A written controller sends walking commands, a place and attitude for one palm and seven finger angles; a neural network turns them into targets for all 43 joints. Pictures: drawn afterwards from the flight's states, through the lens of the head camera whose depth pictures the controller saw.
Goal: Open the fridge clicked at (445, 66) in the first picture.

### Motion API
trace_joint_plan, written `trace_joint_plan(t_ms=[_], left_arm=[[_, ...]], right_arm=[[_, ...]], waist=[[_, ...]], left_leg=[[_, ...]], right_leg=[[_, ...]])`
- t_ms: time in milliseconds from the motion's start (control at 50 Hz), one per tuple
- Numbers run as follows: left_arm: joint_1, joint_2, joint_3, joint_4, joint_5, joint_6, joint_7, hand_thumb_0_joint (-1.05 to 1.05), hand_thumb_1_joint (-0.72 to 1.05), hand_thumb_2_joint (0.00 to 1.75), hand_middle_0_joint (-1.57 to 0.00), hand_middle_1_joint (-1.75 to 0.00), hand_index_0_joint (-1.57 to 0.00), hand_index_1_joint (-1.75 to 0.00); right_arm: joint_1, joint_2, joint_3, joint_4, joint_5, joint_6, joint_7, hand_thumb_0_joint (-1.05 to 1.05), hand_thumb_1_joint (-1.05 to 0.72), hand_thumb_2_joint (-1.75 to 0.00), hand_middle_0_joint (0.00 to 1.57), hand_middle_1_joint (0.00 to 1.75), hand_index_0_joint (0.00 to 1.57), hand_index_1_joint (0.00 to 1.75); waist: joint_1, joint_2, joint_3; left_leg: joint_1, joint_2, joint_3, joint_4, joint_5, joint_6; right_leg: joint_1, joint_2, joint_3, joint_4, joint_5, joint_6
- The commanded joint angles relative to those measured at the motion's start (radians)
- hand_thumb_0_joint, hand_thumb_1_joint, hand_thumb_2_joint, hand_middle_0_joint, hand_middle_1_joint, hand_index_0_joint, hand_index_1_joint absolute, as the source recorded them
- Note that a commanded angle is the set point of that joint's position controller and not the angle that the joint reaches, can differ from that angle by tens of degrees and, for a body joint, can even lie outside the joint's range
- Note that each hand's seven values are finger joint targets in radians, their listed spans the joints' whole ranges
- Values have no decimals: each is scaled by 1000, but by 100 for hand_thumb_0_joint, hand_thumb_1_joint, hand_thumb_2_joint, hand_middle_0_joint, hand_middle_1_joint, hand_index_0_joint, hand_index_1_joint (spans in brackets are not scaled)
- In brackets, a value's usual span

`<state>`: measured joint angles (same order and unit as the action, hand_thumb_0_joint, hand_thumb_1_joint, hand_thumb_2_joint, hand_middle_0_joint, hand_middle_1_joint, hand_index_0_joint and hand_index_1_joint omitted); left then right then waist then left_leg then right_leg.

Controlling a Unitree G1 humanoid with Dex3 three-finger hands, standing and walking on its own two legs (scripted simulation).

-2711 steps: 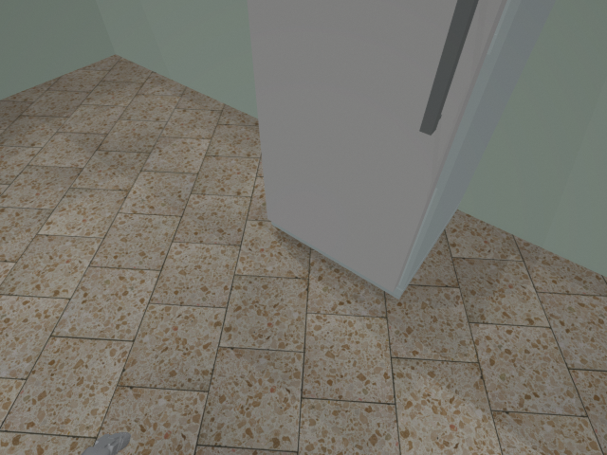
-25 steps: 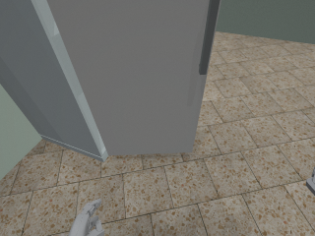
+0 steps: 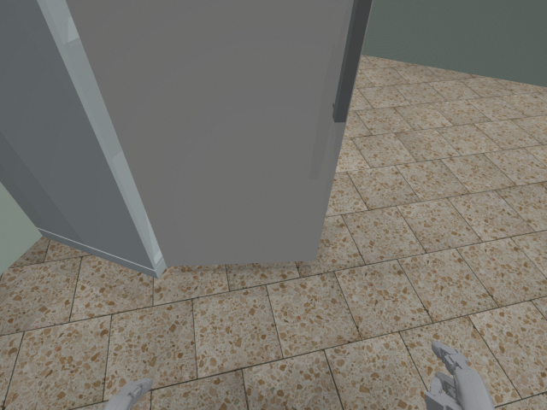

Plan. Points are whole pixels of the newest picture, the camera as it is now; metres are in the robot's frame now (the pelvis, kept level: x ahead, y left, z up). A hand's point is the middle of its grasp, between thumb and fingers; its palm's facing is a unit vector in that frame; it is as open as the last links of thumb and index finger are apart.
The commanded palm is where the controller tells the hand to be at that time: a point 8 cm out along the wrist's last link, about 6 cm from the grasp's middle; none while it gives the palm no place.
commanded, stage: let the arm hang, fingers relaxed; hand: right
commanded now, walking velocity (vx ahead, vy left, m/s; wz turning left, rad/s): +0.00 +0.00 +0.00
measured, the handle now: (349, 51) +0.77 -0.07 +0.19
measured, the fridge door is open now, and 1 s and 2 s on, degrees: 66 66 66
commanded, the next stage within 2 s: look to check the result in 0.92 s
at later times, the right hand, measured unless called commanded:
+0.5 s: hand out of the picture +0.05 -0.21 -0.14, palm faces -0.03 +0.96 -0.27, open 7.3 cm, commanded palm none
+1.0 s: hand out of the picture +0.09 -0.20 -0.15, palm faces -0.05 +0.97 -0.23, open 7.4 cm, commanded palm none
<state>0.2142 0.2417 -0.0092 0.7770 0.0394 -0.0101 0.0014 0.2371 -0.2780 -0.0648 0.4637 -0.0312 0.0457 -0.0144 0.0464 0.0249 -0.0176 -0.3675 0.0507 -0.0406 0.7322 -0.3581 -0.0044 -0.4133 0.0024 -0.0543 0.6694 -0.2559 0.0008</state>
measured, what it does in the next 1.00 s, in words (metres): stands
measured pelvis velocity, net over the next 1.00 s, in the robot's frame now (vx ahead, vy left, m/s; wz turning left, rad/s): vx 0.04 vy -0.01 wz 0.03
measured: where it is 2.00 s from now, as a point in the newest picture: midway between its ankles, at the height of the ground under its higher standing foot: outside the picture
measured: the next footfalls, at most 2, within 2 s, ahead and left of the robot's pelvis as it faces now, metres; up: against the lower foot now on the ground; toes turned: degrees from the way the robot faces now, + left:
none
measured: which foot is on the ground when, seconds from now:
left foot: down 0.00-1.00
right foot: down 0.00-1.00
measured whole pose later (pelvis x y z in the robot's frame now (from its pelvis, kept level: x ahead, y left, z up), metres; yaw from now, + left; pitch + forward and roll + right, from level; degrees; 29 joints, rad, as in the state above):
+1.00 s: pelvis +0.04 -0.01 +0.03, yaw +2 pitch -1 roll +0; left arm 0.19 0.17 0.02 1.12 0.01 0.01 0.03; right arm 0.19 -0.19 -0.01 1.10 -0.02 0.01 -0.03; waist 0.01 0.00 0.06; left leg -0.14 0.03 -0.05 0.43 -0.28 -0.03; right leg -0.20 -0.02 -0.07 0.43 -0.22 0.00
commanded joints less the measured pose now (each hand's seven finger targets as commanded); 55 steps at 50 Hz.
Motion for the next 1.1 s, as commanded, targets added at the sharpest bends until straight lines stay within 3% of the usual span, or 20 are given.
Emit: trace_joint_plan(t_ms=[0,20,40,60,80,120,140,180,260,400,560,640,860,940,960,1080], left_arm=[[15,93,43,-50,-12,6,3,0,90,90,-20,-30,-20,-30],[35,86,43,-19,-10,17,-2,0,90,90,-20,-30,-20,-30],[11,82,45,4,-7,24,3,0,90,90,-20,-30,-20,-30],[-3,102,47,15,-11,26,6,0,90,90,-20,-30,-20,-30],[-5,100,47,39,-13,23,8,0,90,90,-20,-30,-20,-30],[3,86,54,68,-8,16,16,0,90,90,-20,-30,-20,-30],[7,86,54,84,-9,15,17,0,90,90,-20,-30,-20,-30],[15,90,55,113,-13,17,20,0,90,90,-20,-30,-20,-30],[27,91,58,160,-17,20,23,0,90,90,-20,-30,-20,-30],[16,78,55,225,-19,23,22,0,90,90,-20,-30,-20,-30],[3,70,52,264,-20,16,20,0,90,90,-20,-30,-20,-30],[-12,59,49,279,-19,15,22,0,90,90,-20,-30,-20,-30],[3,52,50,297,-22,8,27,0,90,90,-20,-30,-20,-30],[4,45,49,308,-21,11,28,0,90,90,-20,-30,-20,-30],[13,46,51,308,-22,11,28,0,90,90,-20,-30,-20,-30],[18,40,50,320,-23,13,28,0,90,90,-20,-30,-20,-30]], right_arm=[[-9,-178,14,111,9,-55,-1,0,-90,-90,20,30,20,30],[-37,-169,24,144,11,-47,0,0,-90,-90,20,30,20,30],[-55,-143,29,187,10,-47,-1,0,-90,-90,20,30,20,30],[-58,-133,36,235,12,-46,-2,0,-90,-90,20,30,20,30],[-52,-108,40,276,14,-48,-3,0,-90,-90,20,30,20,30],[-9,-55,23,324,12,-54,-7,0,-90,-90,20,30,20,30],[-2,-60,25,350,14,-53,-8,0,-90,-90,20,30,20,30],[2,-57,33,396,17,-52,-9,0,-90,-90,20,30,20,30],[1,-54,37,465,14,-50,-10,0,-90,-90,20,30,20,30],[-8,-54,43,542,13,-47,-14,0,-90,-90,20,30,20,30],[-8,-52,45,580,10,-53,-18,0,-90,-90,20,30,20,30],[-20,-40,43,587,10,-51,-19,0,-90,-90,20,30,20,30],[-6,-28,40,600,10,-57,-22,0,-90,-90,20,30,20,30],[-11,-23,41,604,11,-54,-22,0,-90,-90,20,30,20,30],[0,-25,41,606,10,-56,-22,0,-90,-90,20,30,20,30],[5,-20,43,619,11,-56,-23,0,-90,-90,20,30,20,30]], waist=[[-1,52,-28],[23,-101,-4],[13,-75,39],[3,-25,58],[-5,-44,69],[-22,-111,12],[-27,-147,-12],[-31,-109,-50],[-33,-43,-39],[-32,-4,18],[-35,-27,16],[-36,-57,47],[-40,-29,8],[-38,-41,52],[-39,-21,28],[-35,-15,46]], left_leg=[[71,216,-245,-340,287,107],[-20,165,-183,-334,78,93],[-59,80,-153,-326,-2,68],[-59,48,-116,-334,-6,53],[-25,41,-98,-336,35,46],[65,25,-70,-317,140,42],[108,22,-56,-302,181,40],[148,18,-35,-306,192,34],[157,16,-33,-333,197,34],[134,26,-36,-365,183,27],[145,33,-48,-368,235,23],[140,31,-42,-369,212,19],[169,35,-39,-361,300,18],[153,32,-42,-374,260,17],[164,33,-44,-373,278,20],[156,33,-49,-382,267,21]], right_leg=[[58,-10,17,-49,-110,3],[137,-11,20,-89,-82,-3],[145,-36,52,-109,-29,-8],[154,-54,76,-127,4,-15],[151,-65,84,-157,34,-19],[167,-89,97,-191,82,-26],[170,-96,101,-202,106,-29],[193,-111,108,-216,118,-32],[213,-117,114,-242,125,-34],[232,-119,97,-278,114,-28],[267,-119,77,-284,175,-25],[257,-123,76,-308,161,-25],[308,-124,63,-285,274,-28],[287,-122,61,-303,219,-27],[302,-122,61,-296,233,-28],[298,-120,54,-300,207,-27]])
